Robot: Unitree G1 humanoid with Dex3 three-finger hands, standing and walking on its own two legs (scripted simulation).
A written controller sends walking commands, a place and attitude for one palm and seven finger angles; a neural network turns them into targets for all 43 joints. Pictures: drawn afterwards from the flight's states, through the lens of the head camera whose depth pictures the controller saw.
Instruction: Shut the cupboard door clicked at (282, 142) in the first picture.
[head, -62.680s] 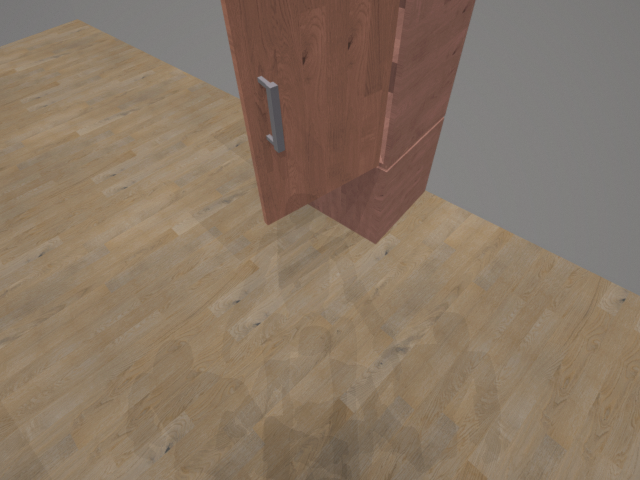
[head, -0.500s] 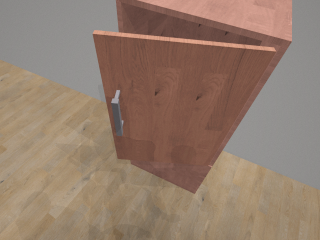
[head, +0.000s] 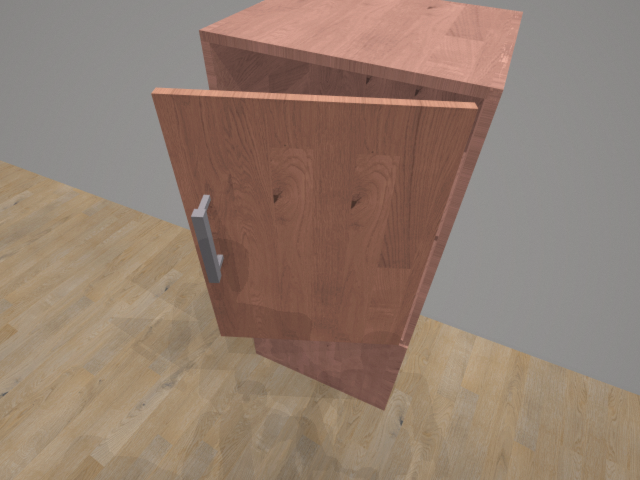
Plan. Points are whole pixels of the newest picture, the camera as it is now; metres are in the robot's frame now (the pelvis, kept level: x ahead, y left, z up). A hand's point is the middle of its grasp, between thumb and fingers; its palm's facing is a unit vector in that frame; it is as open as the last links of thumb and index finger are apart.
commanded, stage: come to a stop and stand still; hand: left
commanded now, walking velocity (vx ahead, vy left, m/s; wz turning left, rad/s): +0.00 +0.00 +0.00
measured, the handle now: (210, 240) +0.48 +0.21 +0.01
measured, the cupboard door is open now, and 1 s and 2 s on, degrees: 22 22 22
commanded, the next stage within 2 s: look again from close up in 0.14 s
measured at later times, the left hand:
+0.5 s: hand out of the picture -0.04 +0.21 -0.18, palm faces +0.03 -0.99 -0.16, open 7.4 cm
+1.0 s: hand out of the picture -0.08 +0.20 -0.17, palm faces +0.05 -0.99 -0.15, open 7.4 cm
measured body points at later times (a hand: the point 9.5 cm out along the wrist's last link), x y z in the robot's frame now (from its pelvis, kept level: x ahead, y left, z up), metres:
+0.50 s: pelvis -0.02 +0.04 +0.01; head -0.03 +0.06 +0.46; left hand -0.04 +0.26 -0.16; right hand -0.02 -0.18 -0.14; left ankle +0.04 +0.13 -0.73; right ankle +0.02 -0.10 -0.73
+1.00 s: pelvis -0.03 +0.05 +0.01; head -0.05 +0.06 +0.46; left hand -0.08 +0.26 -0.16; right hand -0.04 -0.16 -0.15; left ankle +0.04 +0.13 -0.73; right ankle +0.02 -0.10 -0.73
